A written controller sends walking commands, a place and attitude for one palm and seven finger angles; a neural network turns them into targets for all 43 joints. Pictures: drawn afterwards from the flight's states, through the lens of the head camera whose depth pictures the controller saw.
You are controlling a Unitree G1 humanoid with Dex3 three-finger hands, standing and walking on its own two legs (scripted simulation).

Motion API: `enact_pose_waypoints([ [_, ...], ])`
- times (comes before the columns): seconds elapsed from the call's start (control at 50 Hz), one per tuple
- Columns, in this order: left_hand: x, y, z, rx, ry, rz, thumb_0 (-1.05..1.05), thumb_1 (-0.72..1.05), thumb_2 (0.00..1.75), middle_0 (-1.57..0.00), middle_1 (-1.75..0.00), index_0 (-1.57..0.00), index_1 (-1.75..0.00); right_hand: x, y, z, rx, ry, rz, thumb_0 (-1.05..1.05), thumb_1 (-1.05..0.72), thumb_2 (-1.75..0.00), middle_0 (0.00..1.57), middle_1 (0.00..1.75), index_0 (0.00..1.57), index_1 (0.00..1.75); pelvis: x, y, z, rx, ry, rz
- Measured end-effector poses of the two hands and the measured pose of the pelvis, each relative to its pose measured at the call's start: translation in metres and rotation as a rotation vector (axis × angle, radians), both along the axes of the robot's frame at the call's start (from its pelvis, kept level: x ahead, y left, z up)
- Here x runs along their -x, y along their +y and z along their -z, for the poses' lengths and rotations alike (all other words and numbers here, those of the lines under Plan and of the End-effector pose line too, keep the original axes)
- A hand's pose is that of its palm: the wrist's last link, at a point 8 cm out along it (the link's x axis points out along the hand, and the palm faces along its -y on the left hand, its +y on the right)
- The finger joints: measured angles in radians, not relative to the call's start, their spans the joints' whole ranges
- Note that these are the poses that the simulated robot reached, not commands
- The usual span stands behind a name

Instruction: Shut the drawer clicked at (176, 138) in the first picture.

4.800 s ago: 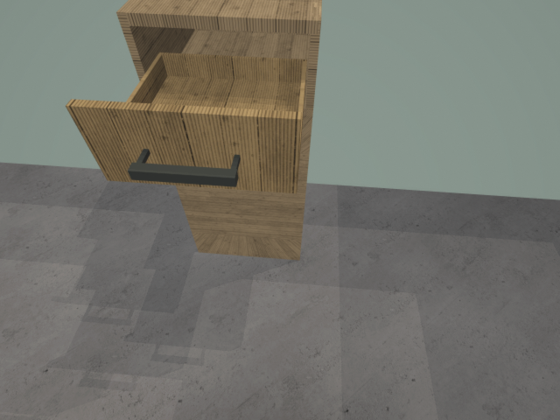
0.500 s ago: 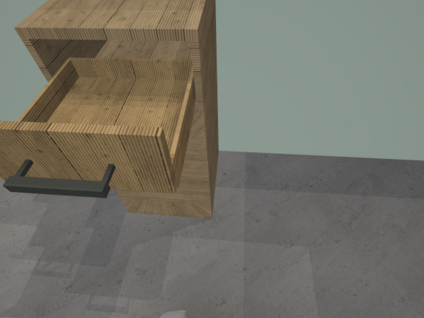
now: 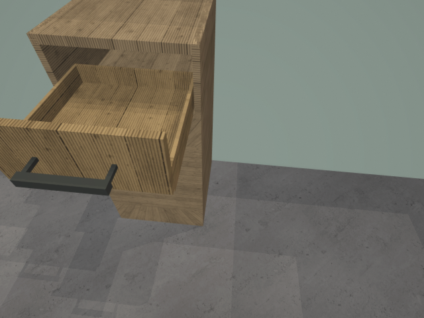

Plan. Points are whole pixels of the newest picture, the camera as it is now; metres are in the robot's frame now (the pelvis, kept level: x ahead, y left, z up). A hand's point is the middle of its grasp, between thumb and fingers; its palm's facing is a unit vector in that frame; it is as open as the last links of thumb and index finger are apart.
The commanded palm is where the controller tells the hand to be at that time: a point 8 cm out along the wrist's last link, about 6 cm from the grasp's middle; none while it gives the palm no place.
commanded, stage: look again from close up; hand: left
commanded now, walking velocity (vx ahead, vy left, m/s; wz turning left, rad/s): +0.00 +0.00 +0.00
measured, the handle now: (67, 174) +0.35 +0.31 +0.07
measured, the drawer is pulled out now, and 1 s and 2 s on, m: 0.30 0.30 0.30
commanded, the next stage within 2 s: shuffle to correct the standing spot in 0.44 s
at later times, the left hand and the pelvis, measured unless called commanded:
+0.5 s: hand out of the picture +0.05 +0.19 -0.17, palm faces +0.00 -0.98 -0.22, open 7.4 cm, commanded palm none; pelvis +0.02 +0.00 +0.00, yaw -1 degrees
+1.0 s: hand out of the picture +0.05 +0.24 -0.18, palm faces +0.02 -0.96 -0.28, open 7.4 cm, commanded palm none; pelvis +0.03 +0.03 -0.01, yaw -2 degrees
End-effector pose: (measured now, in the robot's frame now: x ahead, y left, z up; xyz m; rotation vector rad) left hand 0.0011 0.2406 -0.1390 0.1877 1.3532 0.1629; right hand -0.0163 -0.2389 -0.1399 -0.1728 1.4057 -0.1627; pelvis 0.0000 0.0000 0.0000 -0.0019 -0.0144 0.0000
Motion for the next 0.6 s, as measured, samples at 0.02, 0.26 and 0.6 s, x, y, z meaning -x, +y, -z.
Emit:
enact_pose_waypoints([
  [0.02,0.0,0.001,0.0,-0.001,0.005,0.0,0.0,0.9,0.9,-0.2,-0.3,-0.2,-0.3,0.001,0.0,0.0,0.001,0.009,0.002,0.0,-0.91,-0.9,0.2,0.29,0.2,0.3,-0.001,0.0,0.0,0.0,0.0,0.0],
  [0.26,-0.023,-0.001,0.001,0.004,-0.01,0.011,0.0,0.9,0.9,-0.2,-0.3,-0.2,-0.3,-0.035,0.002,-0.001,-0.001,-0.046,-0.012,0.0,-0.91,-0.9,0.2,0.29,0.2,0.3,-0.013,0.0,-0.002,-0.005,-0.007,0.008],
  [0.6,-0.046,0.0,-0.002,0.0,-0.041,0.013,0.0,0.9,0.9,-0.2,-0.3,-0.2,-0.3,-0.091,-0.001,-0.006,0.006,-0.14,-0.051,0.0,-0.91,-0.9,0.2,0.29,0.2,0.3,-0.026,0.0,-0.003,-0.01,0.0,0.01],
])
